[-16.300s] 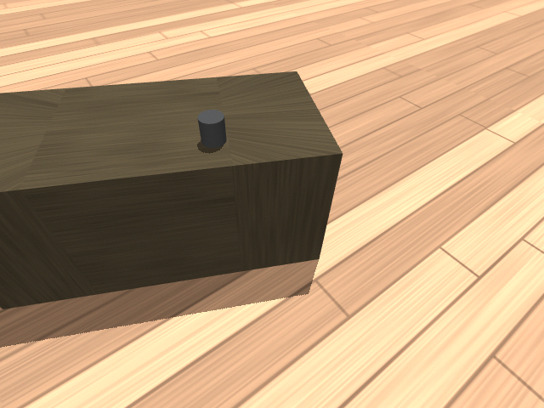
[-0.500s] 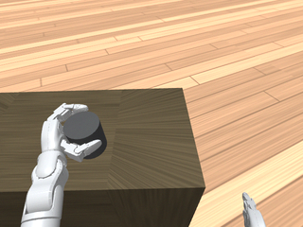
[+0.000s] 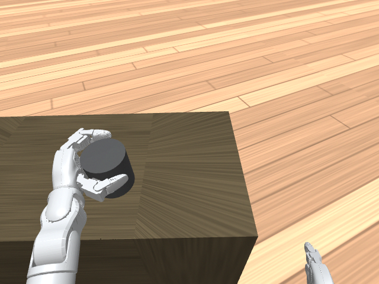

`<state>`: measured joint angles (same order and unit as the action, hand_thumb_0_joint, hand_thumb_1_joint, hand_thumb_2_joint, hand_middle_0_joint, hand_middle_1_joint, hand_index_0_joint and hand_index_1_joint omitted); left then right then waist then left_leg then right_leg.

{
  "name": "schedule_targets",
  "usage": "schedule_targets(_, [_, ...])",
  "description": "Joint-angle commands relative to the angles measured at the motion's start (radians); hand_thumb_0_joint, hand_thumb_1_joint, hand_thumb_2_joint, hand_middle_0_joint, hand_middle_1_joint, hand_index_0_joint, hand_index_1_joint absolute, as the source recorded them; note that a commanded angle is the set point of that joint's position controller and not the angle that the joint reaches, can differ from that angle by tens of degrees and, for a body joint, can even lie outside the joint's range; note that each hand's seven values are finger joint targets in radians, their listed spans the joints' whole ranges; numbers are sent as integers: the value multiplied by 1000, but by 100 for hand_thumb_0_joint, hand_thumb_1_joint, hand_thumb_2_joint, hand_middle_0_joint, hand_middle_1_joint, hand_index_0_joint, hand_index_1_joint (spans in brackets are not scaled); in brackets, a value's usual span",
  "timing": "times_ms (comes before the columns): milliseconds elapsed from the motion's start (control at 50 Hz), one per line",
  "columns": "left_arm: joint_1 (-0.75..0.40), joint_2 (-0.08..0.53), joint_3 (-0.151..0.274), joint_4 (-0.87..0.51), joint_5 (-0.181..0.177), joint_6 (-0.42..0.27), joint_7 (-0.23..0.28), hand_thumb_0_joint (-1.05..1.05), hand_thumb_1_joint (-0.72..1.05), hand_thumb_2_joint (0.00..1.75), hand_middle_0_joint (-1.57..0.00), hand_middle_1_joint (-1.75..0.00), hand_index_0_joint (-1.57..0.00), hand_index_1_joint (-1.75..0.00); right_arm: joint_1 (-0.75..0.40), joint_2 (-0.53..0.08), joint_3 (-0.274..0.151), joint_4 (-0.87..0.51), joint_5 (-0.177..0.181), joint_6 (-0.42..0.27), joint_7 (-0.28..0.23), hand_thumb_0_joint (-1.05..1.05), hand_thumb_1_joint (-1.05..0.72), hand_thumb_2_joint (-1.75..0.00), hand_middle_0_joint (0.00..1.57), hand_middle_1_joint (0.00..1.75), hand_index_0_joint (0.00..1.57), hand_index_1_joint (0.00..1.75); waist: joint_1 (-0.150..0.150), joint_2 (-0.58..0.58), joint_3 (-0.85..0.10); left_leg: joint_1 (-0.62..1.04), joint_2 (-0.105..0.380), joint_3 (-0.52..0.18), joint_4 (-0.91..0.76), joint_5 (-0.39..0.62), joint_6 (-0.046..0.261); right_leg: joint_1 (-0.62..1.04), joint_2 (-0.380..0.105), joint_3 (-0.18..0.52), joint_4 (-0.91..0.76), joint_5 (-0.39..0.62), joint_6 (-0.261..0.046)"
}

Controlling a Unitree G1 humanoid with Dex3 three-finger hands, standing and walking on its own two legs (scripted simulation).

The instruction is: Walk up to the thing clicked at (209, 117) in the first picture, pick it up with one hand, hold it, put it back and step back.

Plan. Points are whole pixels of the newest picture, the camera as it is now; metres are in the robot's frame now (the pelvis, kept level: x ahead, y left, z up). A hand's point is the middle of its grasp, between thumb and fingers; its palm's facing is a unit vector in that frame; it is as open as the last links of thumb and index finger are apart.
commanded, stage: hold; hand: left
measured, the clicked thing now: (109, 168) +0.33 +0.16 +0.12
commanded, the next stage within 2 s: crouch in 0.92 s
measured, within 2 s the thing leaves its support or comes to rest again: neither
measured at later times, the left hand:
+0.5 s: hand (102, 162) +0.33 +0.16 +0.14, palm faces +0.16 -0.99 +0.01, open 11.4 cm
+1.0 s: hand (103, 164) +0.33 +0.16 +0.14, palm faces +0.16 -0.99 +0.01, open 11.4 cm
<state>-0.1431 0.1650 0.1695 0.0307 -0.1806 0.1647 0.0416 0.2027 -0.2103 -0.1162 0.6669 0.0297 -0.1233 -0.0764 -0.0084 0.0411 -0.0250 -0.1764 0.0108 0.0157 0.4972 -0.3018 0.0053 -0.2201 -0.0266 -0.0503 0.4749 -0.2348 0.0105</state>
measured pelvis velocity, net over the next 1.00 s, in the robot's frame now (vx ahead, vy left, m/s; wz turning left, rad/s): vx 0.00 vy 0.00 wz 0.00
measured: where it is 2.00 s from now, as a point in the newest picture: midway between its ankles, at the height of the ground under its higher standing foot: outside the picture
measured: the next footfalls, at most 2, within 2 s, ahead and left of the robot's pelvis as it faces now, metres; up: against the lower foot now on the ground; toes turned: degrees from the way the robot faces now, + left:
none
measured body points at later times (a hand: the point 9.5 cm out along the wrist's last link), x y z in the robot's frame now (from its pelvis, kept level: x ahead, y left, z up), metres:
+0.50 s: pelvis +0.00 +0.00 +0.00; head -0.01 -0.01 +0.45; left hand +0.32 +0.22 +0.14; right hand +0.16 -0.26 -0.08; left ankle -0.02 +0.11 -0.74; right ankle +0.01 -0.13 -0.74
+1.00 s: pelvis +0.00 +0.00 +0.00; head -0.02 -0.02 +0.45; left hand +0.31 +0.21 +0.14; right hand +0.16 -0.27 -0.08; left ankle -0.02 +0.11 -0.74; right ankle +0.01 -0.13 -0.74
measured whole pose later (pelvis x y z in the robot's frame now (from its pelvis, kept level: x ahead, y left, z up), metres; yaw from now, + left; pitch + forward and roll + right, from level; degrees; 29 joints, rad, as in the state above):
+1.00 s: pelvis +0.00 +0.00 +0.00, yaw +0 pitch -1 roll +0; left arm -0.14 0.16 0.17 0.02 -0.18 0.19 0.04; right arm 0.20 -0.21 -0.11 0.67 0.03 -0.14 -0.07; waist -0.01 0.04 -0.02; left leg -0.17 0.01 0.01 0.49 -0.29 0.00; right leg -0.22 -0.03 -0.05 0.47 -0.23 0.01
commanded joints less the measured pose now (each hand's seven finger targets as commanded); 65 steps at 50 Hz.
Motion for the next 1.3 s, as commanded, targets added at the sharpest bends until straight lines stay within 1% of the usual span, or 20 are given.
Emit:
schedule_targets(0, [-349, 148, 57, -259, -3, -69, 2, 0, -1, 127, -126, -144, -129, -144, -107, -133, -34, -158, 1, -54, -4, 0, 51, -6, 5, 5, 5, 5, 2, -41, -199, 28, -13, -4, -73, 242, 7, 76, 16, -7, -60, 195, -14])
schedule_targets(20, [-358, 138, 48, -287, -4, -72, 1, 0, -2, 126, -127, -145, -130, -145, -110, -110, -21, -152, 0, -56, -2, 0, 52, -6, 5, 5, 5, 5, 7, -33, -194, 29, -15, -1, -70, 242, 7, 82, 15, -8, -61, 194, -12])
schedule_targets(80, [-288, 116, 42, -178, -6, -49, -3, 0, -3, 126, -127, -145, -130, -145, -124, -149, -44, -162, 1, -60, -4, 0, 51, -6, 5, 5, 5, 5, -4, -72, -177, 18, -15, 0, -69, 240, 10, 70, 16, -7, -64, 195, -11])
schedule_targets(120, [-348, 138, 50, -285, -7, -55, -1, 0, -3, 127, -127, -145, -129, -145, -111, -126, -27, -145, 1, -59, 0, 0, 51, -6, 5, 5, 5, 5, 8, -29, -200, 33, -16, 0, -67, 250, 7, 82, 14, -5, -59, 204, -14])
schedule_targets(220, [-349, 139, 57, -280, -5, -53, 10, 0, -3, 126, -125, -144, -128, -144, -110, -157, -54, -150, 0, -60, -5, 0, 51, -6, 5, 5, 5, 5, -5, -34, -200, 37, -10, -5, -68, 277, 1, 79, 19, -6, -52, 223, -15])
schedule_targets(280, [-374, 115, 31, -290, -2, -58, 10, 0, -3, 127, -126, -145, -129, -145, -142, -138, -35, -181, -1, -69, -4, 0, 51, -6, 5, 5, 5, 5, -3, -42, -189, 32, -8, -7, -78, 229, 1, 72, 22, -9, -62, 174, -15])
schedule_targets(440, [-309, 122, 44, -260, -8, -44, 4, 0, -2, 126, -126, -144, -129, -144, -104, -161, -57, -163, -1, -71, -2, 0, 51, -6, 5, 5, 5, 5, -6, -49, -196, 36, -4, -10, -75, 263, -1, 79, 27, -13, -55, 200, -16])
schedule_targets(480, [-294, 106, 22, -259, -3, -39, 0, 0, -1, 125, -123, -142, -126, -142, -94, -114, -25, -145, 3, -62, 4, 0, 51, -6, 5, 5, 5, 5, 5, -20, -197, 31, -8, -5, -67, 298, -3, 84, 22, -10, -52, 232, -18])
schedule_targets(500, [-292, 115, 42, -268, -11, -42, -1, 0, -3, 125, -123, -142, -126, -142, -95, -144, -44, -160, 1, -64, 2, 0, 51, -6, 5, 5, 5, 5, 2, -47, -196, 36, -3, -9, -65, 311, -4, 83, 26, -13, -49, 238, -18])
schedule_targets(540, [-332, 147, 69, -332, -13, -53, 2, 0, 0, 126, -125, -144, -128, -144, -111, -149, -49, -155, -1, -68, 4, 0, 51, -6, 5, 5, 5, 5, 5, -31, -211, 38, -7, -6, -67, 287, -1, 86, 22, -9, -52, 226, -16])
schedule_targets(600, [-299, 117, 40, -274, -2, -49, 4, 0, -5, 127, -126, -146, -129, -146, -143, -130, -30, -190, 0, -69, 3, 0, 51, -6, 5, 5, 5, 5, 6, -49, -189, 22, -11, -4, -71, 251, 3, 90, 20, -6, -61, 194, -15])
schedule_targets(780, [-323, 145, 63, -281, -6, -56, 1, 0, 0, 128, -126, -145, -129, -145, -113, -131, -37, -142, 0, -66, -3, 0, 51, -6, 5, 5, 5, 5, -1, -43, -189, 32, -17, 1, -72, 228, 10, 74, 14, -5, -65, 188, -11])
schedule_targets(920, [-322, 104, 23, -229, -2, -52, -3, 0, 0, 125, -125, -143, -128, -143, -122, -127, -30, -159, -1, -70, -3, 0, 51, -6, 5, 5, 5, 5, -8, -60, -187, 33, -14, -3, -72, 247, 8, 70, 16, -7, -62, 205, -11])
schedule_targets(960, [-368, 162, 76, -300, -11, -64, 2, 0, 0, 127, -126, -145, -129, -145, -121, -134, -35, -153, 1, -71, -2, 0, 51, -6, 5, 5, 5, 5, 10, -21, -198, 30, -18, -1, -73, 232, 6, 83, 14, -7, -64, 188, -12])
schedule_targets(1020, [-326, 118, 33, -251, -5, -57, -1, 0, -3, 123, -126, -142, -128, -142, -118, -138, -35, -161, 0, -73, -3, 0, 53, -6, 5, 5, 5, 5, -6, -34, -189, 33, -16, -1, -76, 228, 7, 77, 18, -6, -65, 187, -13])
schedule_targets(1040, [-351, 130, 46, -285, -8, -63, 0, 0, -2, 123, -128, -142, -130, -142, -105, -120, -22, -162, 0, -73, -2, 0, 53, -6, 5, 5, 5, 5, -3, -38, -194, 34, -13, -4, -76, 230, 6, 74, 20, -8, -61, 188, -13])
schedule_targets(1100, [-336, 157, 84, -222, -11, -72, -2, 0, -1, 125, -130, -144, -132, -144, -120, -113, -15, -155, -1, -71, 0, 0, 53, -5, 5, 5, 5, 5, 5, -76, -194, 10, -19, 0, -69, 226, 14, 92, 10, -3, -67, 191, -7])
schedule_targets(1120, [-269, 121, 61, -102, -7, -64, -8, 0, -2, 126, -129, -145, -132, -145, -124, -137, -34, -150, -1, -69, -2, 0, 53, -5, 5, 5, 5, 5, -12, -96, -152, 3, -15, -1, -69, 228, 13, 66, 14, -1, -66, 197, -8])
schedule_targets(1160, [-340, 123, 52, -142, -5, -87, -15, 0, 0, 124, -130, -143, -132, -143, -112, -96, -2, -120, -2, -66, 5, 0, 54, -5, 5, 5, 5, 5, -8, -56, -150, 0, -15, -1, -72, 213, 10, 41, 14, -1, -64, 179, -13])
schedule_targets(1280, [-467, 165, 88, -6, -6, -191, -26, 0, 2, 122, -129, -142, -131, -141, -121, -119, -11, -107, -4, -68, 5, 0, 54, -5, 5, 5, 5, 5, -38, -63, -176, -27, -16, -1, -31, 186, 16, -9, 11, 8, -32, 168, -8])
